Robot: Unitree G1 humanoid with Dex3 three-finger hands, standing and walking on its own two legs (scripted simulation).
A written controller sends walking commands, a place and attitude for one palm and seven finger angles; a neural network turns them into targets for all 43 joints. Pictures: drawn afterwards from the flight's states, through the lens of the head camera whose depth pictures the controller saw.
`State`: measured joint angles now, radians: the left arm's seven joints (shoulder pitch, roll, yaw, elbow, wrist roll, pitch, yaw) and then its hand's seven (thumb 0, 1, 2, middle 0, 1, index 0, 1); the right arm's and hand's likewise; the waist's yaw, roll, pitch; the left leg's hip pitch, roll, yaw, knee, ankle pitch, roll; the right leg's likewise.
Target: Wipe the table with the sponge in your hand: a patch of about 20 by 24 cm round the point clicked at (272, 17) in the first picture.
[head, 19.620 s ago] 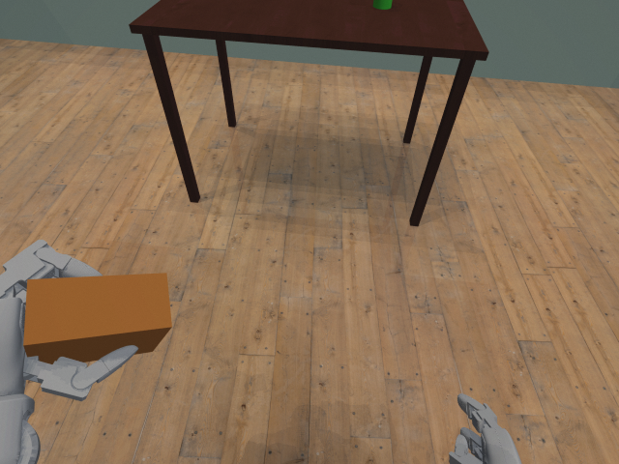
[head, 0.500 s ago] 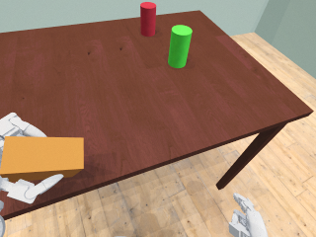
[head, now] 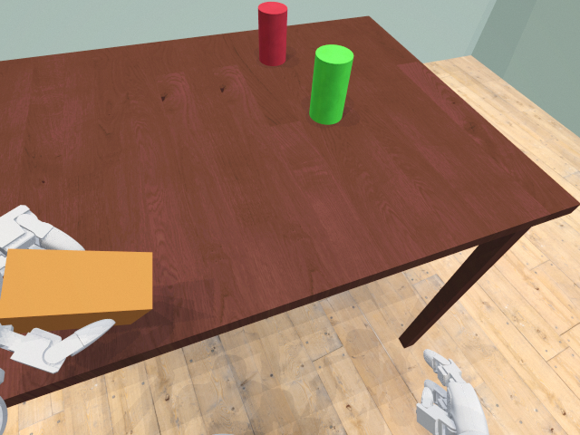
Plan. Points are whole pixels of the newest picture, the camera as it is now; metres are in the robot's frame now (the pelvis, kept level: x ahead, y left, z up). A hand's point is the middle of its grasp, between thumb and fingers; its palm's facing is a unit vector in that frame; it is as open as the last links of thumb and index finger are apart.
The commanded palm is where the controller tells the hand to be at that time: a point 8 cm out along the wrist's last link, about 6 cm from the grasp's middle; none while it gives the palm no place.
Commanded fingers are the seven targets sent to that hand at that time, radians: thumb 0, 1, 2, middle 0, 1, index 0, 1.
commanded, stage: shuffle to correct the standing spot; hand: left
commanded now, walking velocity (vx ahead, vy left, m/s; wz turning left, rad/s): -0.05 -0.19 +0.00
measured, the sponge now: (100, 292) +0.23 +0.21 +0.14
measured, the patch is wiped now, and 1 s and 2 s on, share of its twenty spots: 0.00 0.00 0.00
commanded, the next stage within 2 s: none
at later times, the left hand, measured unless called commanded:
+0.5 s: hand (64, 292) +0.22 +0.23 +0.16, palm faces +0.31 -0.85 -0.41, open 9.8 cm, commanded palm +0.16 +0.28 +0.18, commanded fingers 0.00 0.10 1.30 -1.20 -1.60 -1.20 -1.60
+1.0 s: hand (75, 280) +0.23 +0.23 +0.16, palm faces +0.31 -0.85 -0.43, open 9.8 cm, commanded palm +0.17 +0.27 +0.18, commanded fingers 0.00 0.10 1.30 -1.20 -1.60 -1.20 -1.60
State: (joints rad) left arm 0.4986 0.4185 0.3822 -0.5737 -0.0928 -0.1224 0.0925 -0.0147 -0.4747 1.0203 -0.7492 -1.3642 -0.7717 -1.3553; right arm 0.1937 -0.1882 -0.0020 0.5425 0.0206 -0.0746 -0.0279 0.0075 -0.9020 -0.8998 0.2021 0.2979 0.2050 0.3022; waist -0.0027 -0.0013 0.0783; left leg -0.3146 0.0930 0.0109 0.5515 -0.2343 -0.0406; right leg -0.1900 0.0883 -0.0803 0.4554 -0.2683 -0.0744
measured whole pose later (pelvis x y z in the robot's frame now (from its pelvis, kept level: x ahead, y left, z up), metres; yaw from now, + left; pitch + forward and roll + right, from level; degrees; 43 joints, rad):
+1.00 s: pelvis +0.01 -0.01 +0.00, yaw +0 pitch +0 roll -1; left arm 0.51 0.42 0.38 -0.58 -0.10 -0.11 0.11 -0.02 -0.48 1.02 -0.75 -1.36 -0.77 -1.35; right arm 0.19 -0.19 -0.01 0.55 0.03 -0.05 -0.02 0.01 -0.90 -0.90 0.20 0.30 0.20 0.30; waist -0.01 0.00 0.08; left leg -0.31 0.10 0.01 0.57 -0.25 -0.05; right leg -0.19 0.09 -0.08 0.48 -0.30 -0.09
